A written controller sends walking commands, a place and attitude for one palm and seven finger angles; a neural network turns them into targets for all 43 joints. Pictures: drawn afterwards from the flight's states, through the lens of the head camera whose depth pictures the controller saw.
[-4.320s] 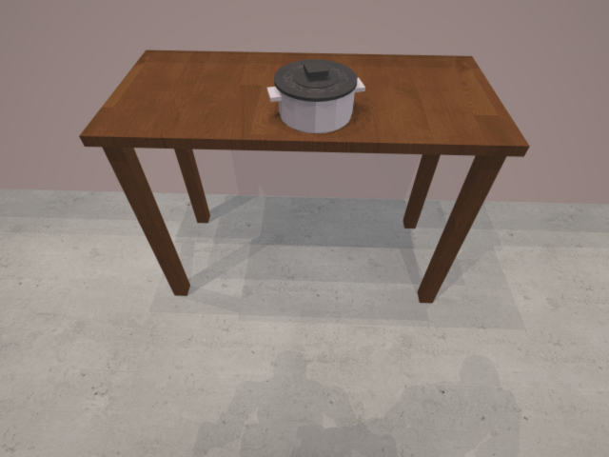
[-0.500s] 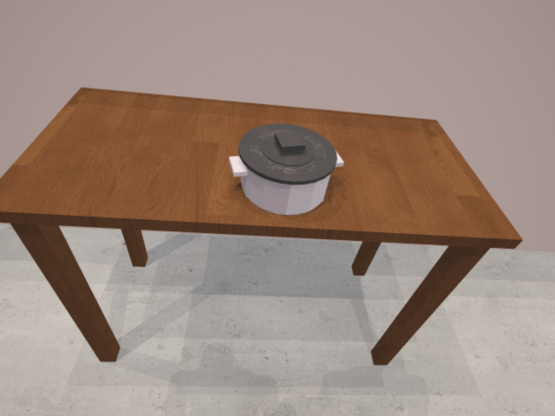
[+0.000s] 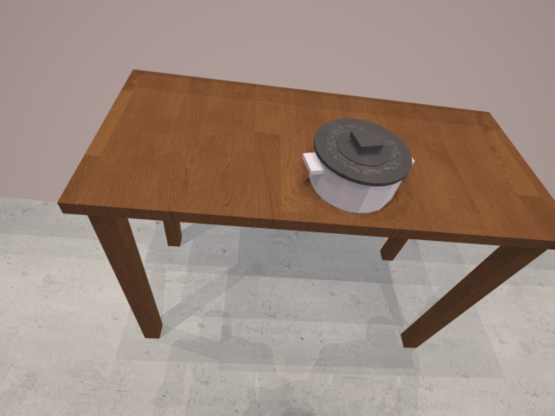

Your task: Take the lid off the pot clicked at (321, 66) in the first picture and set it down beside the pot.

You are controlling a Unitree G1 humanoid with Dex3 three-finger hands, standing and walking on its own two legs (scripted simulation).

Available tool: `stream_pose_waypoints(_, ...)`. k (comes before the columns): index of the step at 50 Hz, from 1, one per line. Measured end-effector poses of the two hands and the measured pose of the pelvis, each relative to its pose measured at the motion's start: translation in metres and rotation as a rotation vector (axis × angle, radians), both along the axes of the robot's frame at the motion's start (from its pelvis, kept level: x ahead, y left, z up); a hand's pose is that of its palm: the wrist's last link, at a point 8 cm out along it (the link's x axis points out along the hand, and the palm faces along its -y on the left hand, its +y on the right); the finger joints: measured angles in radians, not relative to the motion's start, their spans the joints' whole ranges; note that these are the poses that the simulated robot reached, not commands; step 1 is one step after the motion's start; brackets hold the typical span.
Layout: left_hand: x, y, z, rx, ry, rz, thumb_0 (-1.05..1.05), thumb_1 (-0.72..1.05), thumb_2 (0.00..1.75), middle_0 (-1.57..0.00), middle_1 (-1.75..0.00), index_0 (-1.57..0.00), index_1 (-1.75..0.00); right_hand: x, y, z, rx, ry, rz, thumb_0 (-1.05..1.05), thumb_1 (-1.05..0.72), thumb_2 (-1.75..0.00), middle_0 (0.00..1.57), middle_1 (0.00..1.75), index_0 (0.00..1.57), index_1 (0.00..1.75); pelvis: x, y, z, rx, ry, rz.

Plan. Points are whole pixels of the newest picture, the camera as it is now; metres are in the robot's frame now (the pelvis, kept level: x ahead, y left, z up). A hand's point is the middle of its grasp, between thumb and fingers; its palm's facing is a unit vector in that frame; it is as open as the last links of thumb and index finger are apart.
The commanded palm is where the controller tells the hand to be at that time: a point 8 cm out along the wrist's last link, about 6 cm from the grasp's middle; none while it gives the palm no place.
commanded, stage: look again from close up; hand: left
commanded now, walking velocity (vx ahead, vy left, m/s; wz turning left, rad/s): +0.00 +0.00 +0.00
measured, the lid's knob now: (366, 140) +0.60 -0.12 +0.09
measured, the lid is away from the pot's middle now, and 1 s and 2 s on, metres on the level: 0.00 0.00 0.00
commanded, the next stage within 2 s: none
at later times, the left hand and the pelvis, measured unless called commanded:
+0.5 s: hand out of the picture +0.03 +0.30 -0.18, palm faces +0.08 -0.98 -0.18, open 7.4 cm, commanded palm none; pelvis -0.03 +0.12 +0.00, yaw +1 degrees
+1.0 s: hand out of the picture -0.06 +0.27 -0.17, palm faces +0.04 -0.98 -0.20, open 7.3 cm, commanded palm none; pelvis -0.07 +0.10 +0.00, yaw +0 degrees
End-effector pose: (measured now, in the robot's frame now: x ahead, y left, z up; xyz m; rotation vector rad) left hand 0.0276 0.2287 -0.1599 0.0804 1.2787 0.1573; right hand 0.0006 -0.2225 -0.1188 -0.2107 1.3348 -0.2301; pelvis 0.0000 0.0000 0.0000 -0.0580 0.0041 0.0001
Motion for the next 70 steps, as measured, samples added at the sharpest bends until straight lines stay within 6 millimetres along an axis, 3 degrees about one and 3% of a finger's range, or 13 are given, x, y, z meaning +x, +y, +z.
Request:
stream_pose_waypoints(5, -0.024, 0.022, 0.010, 0.005, 0.037, 0.035, 0.00, 0.91, 0.90, -0.20, -0.30, -0.20, -0.30, -0.002, 0.021, -0.003, 0.005, 0.033, -0.025, 0.02, -0.93, -0.90, 0.21, 0.30, 0.21, 0.30, -0.005, 0.027, 0.004, -0.003, -0.007, 0.001)
stream_pose_waypoints(8, -0.053, 0.044, -0.003, 0.053, 0.085, 0.056, 0.00, 0.90, 0.90, -0.20, -0.30, -0.20, -0.30, 0.004, 0.027, -0.015, 0.002, 0.017, -0.025, 0.01, -0.93, -0.90, 0.21, 0.30, 0.21, 0.30, -0.017, 0.042, -0.011, 0.009, -0.011, -0.001)
stream_pose_waypoints(10, -0.059, 0.058, -0.012, 0.052, 0.127, 0.021, 0.00, 0.90, 0.90, -0.20, -0.30, -0.20, -0.30, 0.004, 0.036, -0.017, 0.005, -0.019, -0.022, 0.01, -0.92, -0.90, 0.21, 0.30, 0.21, 0.30, -0.022, 0.053, -0.016, -0.006, -0.022, 0.014)
stream_pose_waypoints(15, -0.042, 0.093, -0.032, 0.033, 0.078, 0.000, 0.01, 0.90, 0.90, -0.20, -0.30, -0.20, -0.30, -0.010, 0.072, -0.026, -0.004, -0.029, 0.002, 0.01, -0.92, -0.90, 0.20, 0.30, 0.20, 0.30, -0.028, 0.083, -0.031, 0.026, -0.026, 0.008)
stream_pose_waypoints(21, -0.012, 0.117, -0.006, 0.034, -0.022, 0.011, 0.01, 0.91, 0.90, -0.20, -0.30, -0.20, -0.29, -0.034, 0.115, -0.011, 0.024, 0.035, 0.014, 0.02, -0.94, -0.90, 0.21, 0.30, 0.20, 0.30, -0.030, 0.105, -0.008, 0.035, -0.014, 0.013)
stream_pose_waypoints(28, -0.004, 0.128, 0.013, 0.034, -0.050, -0.020, 0.00, 0.91, 0.90, -0.20, -0.30, -0.20, -0.30, -0.054, 0.137, -0.005, 0.048, 0.038, -0.018, 0.02, -0.93, -0.90, 0.21, 0.30, 0.21, 0.30, -0.040, 0.122, 0.005, 0.028, -0.005, 0.010)
stream_pose_waypoints(39, -0.032, 0.115, 0.017, 0.033, -0.013, -0.055, 0.00, 0.91, 0.90, -0.20, -0.30, -0.20, -0.30, -0.098, 0.146, -0.020, 0.114, 0.083, -0.068, 0.01, -0.91, -0.90, 0.21, 0.30, 0.20, 0.30, -0.061, 0.122, 0.002, 0.055, -0.015, 0.004)
stream_pose_waypoints(48, -0.084, 0.099, 0.018, 0.060, 0.047, -0.029, 0.00, 0.93, 0.90, -0.20, -0.30, -0.20, -0.30, -0.119, 0.130, -0.031, 0.152, 0.116, -0.064, 0.00, -0.91, -0.90, 0.20, 0.30, 0.20, 0.30, -0.072, 0.106, -0.001, 0.061, -0.022, 0.002)
stream_pose_waypoints(54, -0.118, 0.079, 0.013, 0.027, 0.124, -0.008, 0.00, 0.91, 0.90, -0.20, -0.30, -0.20, -0.30, -0.120, 0.116, -0.031, 0.141, 0.122, -0.053, 0.00, -0.91, -0.90, 0.20, 0.30, 0.20, 0.30, -0.073, 0.096, -0.002, 0.060, -0.021, 0.003)
stream_pose_waypoints(59, -0.135, 0.059, 0.011, -0.007, 0.164, 0.013, 0.00, 0.91, 0.90, -0.20, -0.30, -0.20, -0.30, -0.116, 0.107, -0.029, 0.130, 0.132, -0.034, 0.00, -0.91, -0.90, 0.20, 0.30, 0.20, 0.30, -0.072, 0.088, -0.002, 0.062, -0.015, 0.009)
stream_pose_waypoints(64, -0.142, 0.043, 0.012, -0.028, 0.187, 0.027, 0.00, 0.91, 0.90, -0.20, -0.30, -0.20, -0.30, -0.105, 0.100, -0.029, 0.130, 0.125, -0.020, 0.00, -0.91, -0.90, 0.20, 0.30, 0.20, 0.30, -0.068, 0.081, -0.001, 0.064, -0.011, 0.013)
stream_pose_waypoints(70, -0.137, 0.030, 0.012, -0.033, 0.191, 0.031, 0.00, 0.91, 0.90, -0.20, -0.30, -0.20, -0.30, -0.089, 0.097, -0.030, 0.143, 0.105, -0.009, 0.00, -0.91, -0.90, 0.20, 0.30, 0.20, 0.30, -0.061, 0.072, -0.001, 0.067, -0.009, 0.015)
